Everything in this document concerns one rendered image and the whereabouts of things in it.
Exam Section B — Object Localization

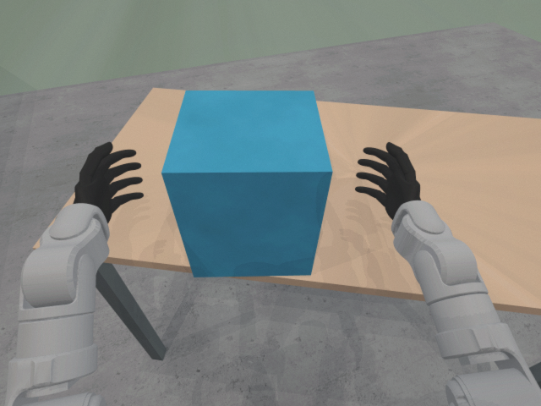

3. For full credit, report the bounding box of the right robot hand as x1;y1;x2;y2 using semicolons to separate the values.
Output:
355;142;421;220

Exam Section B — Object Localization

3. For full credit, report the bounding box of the right robot upper arm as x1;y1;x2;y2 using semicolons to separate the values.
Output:
445;368;541;406

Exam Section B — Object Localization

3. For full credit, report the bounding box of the left robot hand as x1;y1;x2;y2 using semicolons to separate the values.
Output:
74;142;144;224

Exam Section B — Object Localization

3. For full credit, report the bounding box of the table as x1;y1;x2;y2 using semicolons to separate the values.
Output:
33;88;541;389

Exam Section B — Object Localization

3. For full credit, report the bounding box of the carton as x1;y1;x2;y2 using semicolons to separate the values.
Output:
161;91;333;277

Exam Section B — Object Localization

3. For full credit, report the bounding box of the robot right forearm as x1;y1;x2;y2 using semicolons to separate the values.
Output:
391;200;541;398

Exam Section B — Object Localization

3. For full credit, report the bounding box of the robot left forearm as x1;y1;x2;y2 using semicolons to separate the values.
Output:
4;203;110;406

